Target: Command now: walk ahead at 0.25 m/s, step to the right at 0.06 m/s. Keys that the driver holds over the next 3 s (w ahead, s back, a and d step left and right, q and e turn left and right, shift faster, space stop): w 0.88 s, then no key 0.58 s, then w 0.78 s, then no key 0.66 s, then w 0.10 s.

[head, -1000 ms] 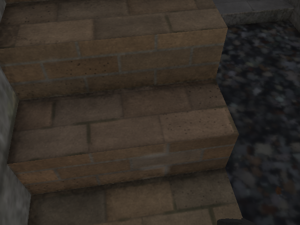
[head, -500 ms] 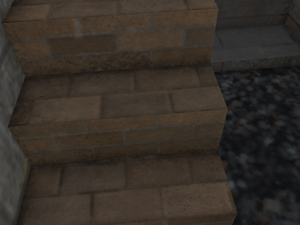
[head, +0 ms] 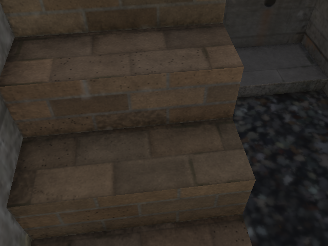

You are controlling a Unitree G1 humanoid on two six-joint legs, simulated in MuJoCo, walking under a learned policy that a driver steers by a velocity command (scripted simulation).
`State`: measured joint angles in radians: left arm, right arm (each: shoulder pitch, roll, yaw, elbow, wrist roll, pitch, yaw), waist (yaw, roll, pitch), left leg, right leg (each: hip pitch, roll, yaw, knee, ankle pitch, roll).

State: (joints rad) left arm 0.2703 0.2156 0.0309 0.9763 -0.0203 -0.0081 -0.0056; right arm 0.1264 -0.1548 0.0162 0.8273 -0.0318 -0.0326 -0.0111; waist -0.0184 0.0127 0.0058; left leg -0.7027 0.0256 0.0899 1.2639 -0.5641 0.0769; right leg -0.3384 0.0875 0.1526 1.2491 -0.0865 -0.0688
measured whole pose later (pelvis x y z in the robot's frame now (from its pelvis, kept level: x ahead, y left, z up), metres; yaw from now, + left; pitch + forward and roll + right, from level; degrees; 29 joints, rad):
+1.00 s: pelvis +0.19 +0.04 +0.23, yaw +3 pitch +0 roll -4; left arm 0.21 0.20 0.02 0.95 -0.02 -0.04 0.01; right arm 0.16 -0.20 -0.02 1.02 0.01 0.00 0.02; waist 0.04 0.05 -0.05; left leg -0.79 0.04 -0.02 1.14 -0.57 0.10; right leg -0.60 0.04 -0.06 1.62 -0.21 -0.07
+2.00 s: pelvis +0.21 +0.13 +0.21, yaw +0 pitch -2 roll -1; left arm 0.30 0.21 0.05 1.01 -0.05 -0.02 -0.01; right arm 0.15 -0.15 -0.01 0.92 -0.02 0.02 0.01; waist 0.01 -0.08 0.00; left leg -0.70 0.11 0.05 1.26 -0.54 0.00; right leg -0.51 0.05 0.12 1.63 -0.03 0.00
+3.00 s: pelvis +0.35 +0.06 +0.38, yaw +3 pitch -2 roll -2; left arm 0.05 0.18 -0.03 0.52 -0.01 -0.12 0.10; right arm 0.39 -0.27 -0.02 0.80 0.00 0.08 0.00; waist -0.05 0.02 -0.02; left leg -0.44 0.05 -0.03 1.27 -0.25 0.07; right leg -0.76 -0.23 -0.14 1.34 -0.63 0.06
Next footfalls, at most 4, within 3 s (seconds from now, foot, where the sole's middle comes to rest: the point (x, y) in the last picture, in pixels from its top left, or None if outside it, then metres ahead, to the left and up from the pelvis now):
0.40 right None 0.16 -0.16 -0.67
0.84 left None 0.37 0.15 -0.44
1.26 right None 0.10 -0.07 -0.67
1.36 left None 0.16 0.16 -0.46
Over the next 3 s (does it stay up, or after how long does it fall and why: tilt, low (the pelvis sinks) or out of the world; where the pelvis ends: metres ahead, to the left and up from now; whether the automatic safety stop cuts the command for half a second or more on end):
stays up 0.35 0.06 0.38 its command is cut before an obstacle from the start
